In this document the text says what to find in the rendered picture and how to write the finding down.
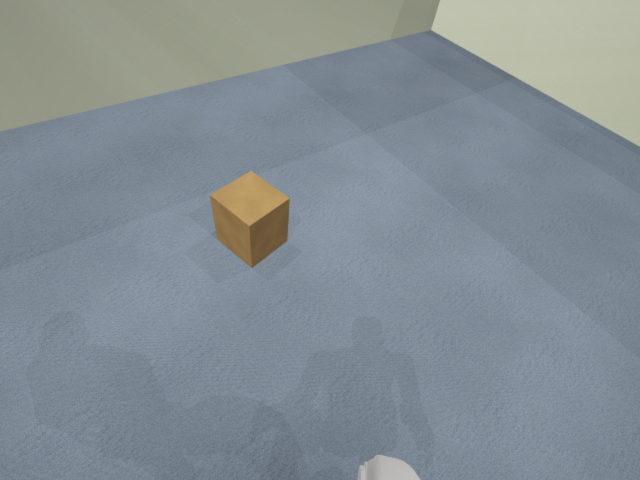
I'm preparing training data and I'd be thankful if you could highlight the carton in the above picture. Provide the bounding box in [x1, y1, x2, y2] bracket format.
[210, 171, 290, 268]

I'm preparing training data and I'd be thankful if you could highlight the right robot thigh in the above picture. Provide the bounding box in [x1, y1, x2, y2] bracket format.
[358, 456, 420, 480]

